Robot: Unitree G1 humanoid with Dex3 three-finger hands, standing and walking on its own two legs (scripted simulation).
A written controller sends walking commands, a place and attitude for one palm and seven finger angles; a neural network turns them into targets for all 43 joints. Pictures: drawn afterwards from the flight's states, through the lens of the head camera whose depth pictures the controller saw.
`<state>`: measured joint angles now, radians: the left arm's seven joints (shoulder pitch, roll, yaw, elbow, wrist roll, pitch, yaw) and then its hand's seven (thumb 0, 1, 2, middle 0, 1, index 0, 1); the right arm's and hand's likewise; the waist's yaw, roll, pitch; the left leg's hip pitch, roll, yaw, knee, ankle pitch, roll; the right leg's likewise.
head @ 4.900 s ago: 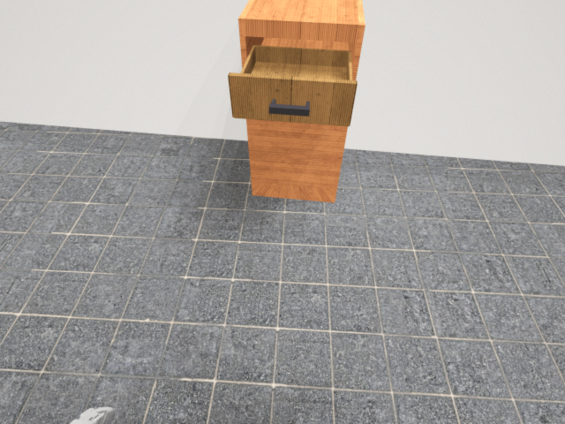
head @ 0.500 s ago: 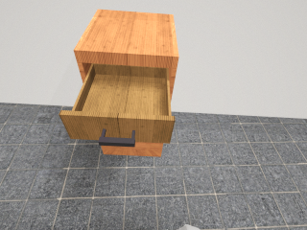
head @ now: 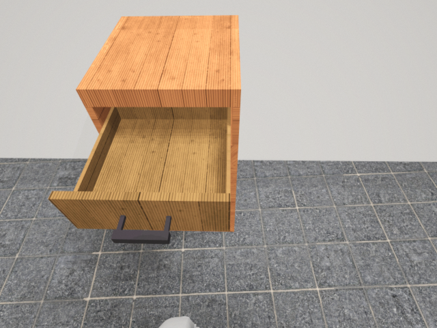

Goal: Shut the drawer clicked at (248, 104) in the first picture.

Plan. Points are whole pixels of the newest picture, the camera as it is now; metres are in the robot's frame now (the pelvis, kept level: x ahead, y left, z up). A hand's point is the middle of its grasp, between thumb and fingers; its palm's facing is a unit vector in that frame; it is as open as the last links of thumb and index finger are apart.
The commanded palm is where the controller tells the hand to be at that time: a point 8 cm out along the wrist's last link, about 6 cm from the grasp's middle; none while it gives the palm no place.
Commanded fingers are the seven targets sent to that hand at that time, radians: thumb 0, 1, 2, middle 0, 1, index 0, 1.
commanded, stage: come to a stop and stand still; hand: left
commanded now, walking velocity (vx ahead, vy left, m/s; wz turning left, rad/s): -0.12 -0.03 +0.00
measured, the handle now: (143, 228) +0.32 +0.19 -0.06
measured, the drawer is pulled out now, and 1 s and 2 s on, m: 0.29 0.29 0.29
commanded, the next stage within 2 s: look again from close up in 1.86 s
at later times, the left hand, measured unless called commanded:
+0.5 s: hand out of the picture -0.04 +0.22 -0.18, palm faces +0.02 -0.98 -0.18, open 7.4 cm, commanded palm none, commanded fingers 0.00 0.90 0.90 -0.20 -0.30 -0.20 -0.30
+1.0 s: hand out of the picture -0.06 +0.11 -0.18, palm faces +0.07 -0.99 -0.12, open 7.4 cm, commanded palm none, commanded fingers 0.00 0.90 0.90 -0.20 -0.30 -0.20 -0.30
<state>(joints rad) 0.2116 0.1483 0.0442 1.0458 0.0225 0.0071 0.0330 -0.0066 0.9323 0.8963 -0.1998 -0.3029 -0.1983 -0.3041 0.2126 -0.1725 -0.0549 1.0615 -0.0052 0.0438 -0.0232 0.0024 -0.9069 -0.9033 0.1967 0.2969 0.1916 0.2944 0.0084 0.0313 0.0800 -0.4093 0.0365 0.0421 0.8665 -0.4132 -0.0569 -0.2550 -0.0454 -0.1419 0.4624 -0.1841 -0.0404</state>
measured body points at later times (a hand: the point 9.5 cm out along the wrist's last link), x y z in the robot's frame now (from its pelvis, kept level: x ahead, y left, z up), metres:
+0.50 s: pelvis -0.03 +0.03 +0.01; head -0.02 +0.05 +0.45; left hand -0.04 +0.27 -0.16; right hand +0.02 -0.20 -0.14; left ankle +0.01 +0.13 -0.74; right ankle -0.10 -0.10 -0.71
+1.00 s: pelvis -0.03 -0.03 +0.00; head -0.02 -0.03 +0.45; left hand -0.06 +0.16 -0.16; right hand -0.09 -0.23 -0.16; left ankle +0.01 +0.13 -0.74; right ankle -0.09 -0.10 -0.74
